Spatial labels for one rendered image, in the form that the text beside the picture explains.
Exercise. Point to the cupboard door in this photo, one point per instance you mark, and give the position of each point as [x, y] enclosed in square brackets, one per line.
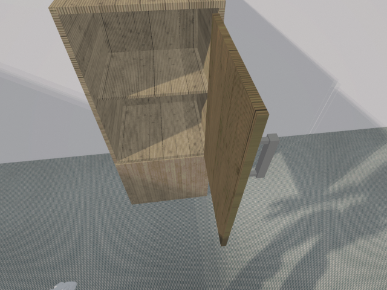
[235, 121]

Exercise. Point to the handle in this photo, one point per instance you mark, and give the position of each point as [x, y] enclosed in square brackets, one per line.
[270, 143]

